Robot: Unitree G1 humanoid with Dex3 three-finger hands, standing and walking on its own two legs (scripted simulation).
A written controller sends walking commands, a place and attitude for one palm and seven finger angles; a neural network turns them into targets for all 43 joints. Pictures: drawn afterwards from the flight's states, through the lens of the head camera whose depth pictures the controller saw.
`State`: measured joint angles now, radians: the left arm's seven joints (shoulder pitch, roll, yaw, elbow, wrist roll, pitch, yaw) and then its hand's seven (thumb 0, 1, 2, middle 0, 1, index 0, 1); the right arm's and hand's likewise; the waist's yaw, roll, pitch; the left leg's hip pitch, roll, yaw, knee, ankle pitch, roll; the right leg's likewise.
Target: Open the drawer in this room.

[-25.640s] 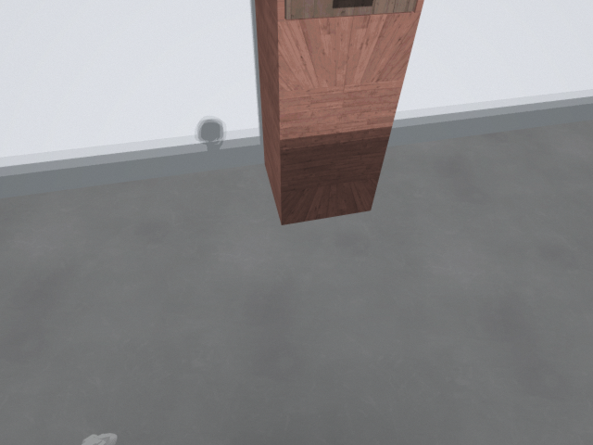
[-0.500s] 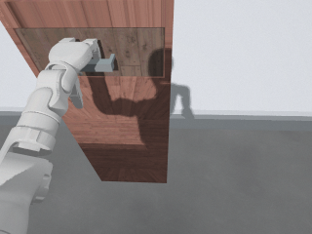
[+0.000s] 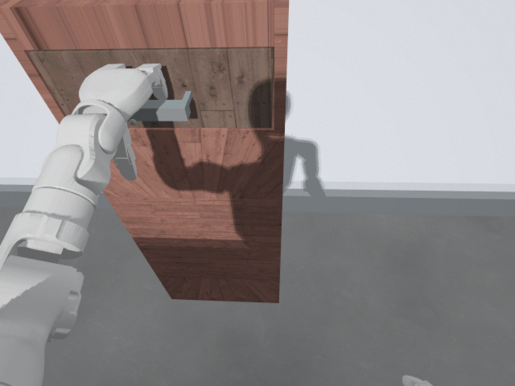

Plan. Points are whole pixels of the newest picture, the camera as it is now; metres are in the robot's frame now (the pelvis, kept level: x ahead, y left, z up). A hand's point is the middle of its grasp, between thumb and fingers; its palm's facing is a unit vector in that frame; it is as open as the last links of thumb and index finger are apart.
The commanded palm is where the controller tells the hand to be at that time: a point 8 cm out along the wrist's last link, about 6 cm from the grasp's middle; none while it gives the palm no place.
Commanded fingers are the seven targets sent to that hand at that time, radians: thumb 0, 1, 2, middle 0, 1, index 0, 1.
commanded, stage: lift the fingers back up to retry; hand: left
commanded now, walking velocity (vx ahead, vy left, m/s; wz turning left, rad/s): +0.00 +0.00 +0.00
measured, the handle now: (155, 103) +0.52 +0.18 +0.18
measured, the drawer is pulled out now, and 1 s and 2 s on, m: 0.00 0.00 0.00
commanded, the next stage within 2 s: re-aim the fingers above the handle in 0.52 s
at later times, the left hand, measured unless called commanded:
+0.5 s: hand (117, 86) +0.47 +0.21 +0.24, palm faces +0.01 -0.02 -1.00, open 13.8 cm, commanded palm +0.45 +0.21 +0.31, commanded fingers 0.00 -0.50 0.30 -0.30 -1.20 -0.30 -1.20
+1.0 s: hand (121, 89) +0.46 +0.20 +0.24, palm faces +0.03 -0.01 -1.00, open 13.8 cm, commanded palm +0.44 +0.20 +0.31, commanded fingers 0.00 -0.50 0.30 -0.30 -1.20 -0.30 -1.20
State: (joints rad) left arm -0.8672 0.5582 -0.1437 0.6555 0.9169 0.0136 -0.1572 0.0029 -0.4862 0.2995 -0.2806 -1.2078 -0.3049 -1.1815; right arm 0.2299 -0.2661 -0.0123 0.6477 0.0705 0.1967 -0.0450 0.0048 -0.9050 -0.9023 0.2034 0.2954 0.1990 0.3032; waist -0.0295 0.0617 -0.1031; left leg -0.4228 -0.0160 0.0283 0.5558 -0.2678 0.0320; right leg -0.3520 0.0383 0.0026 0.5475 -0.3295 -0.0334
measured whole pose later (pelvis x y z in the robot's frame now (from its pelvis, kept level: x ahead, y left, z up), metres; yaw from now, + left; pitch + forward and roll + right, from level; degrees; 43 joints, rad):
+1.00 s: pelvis +0.00 +0.01 +0.00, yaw +1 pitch +7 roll +0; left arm -1.04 0.56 -0.20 0.68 0.90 0.09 -0.26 0.00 -0.49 0.30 -0.31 -1.20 -0.32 -1.20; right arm 0.21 -0.27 0.00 0.66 0.08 0.18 -0.02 0.01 -0.91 -0.90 0.20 0.30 0.20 0.30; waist -0.02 0.06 -0.10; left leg -0.40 -0.04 0.02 0.51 -0.24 0.05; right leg -0.33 0.02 0.00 0.51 -0.31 -0.02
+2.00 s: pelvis +0.00 +0.00 +0.00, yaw +1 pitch +8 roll +0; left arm -1.05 0.58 -0.17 0.73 0.90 0.03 -0.25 0.00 -0.49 0.30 -0.31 -1.20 -0.32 -1.21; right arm 0.19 -0.27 0.01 0.67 0.07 0.17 -0.04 0.00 -0.91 -0.90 0.20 0.30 0.20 0.30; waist -0.02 0.06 -0.10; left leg -0.40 -0.03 0.02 0.50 -0.24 0.03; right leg -0.33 0.03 -0.01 0.50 -0.31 -0.03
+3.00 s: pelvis -0.01 +0.00 +0.00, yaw +1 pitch +7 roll +0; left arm -1.02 0.56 -0.19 0.75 0.92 0.05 -0.24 0.00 -0.49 0.30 -0.31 -1.20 -0.32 -1.20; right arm 0.20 -0.27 0.01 0.67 0.08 0.18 -0.04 0.00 -0.90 -0.90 0.20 0.30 0.20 0.30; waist -0.02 0.06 -0.10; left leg -0.40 -0.02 0.02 0.50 -0.23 0.03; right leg -0.33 0.03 -0.01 0.51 -0.30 -0.04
